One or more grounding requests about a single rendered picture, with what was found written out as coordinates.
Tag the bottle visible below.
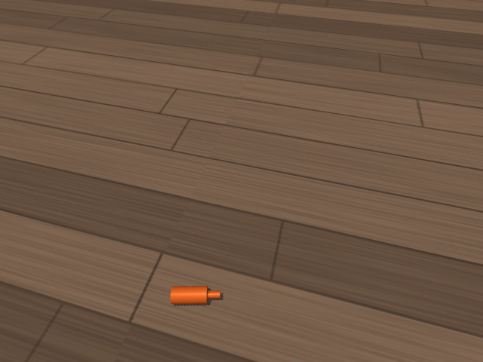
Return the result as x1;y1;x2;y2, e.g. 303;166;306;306
171;286;220;304

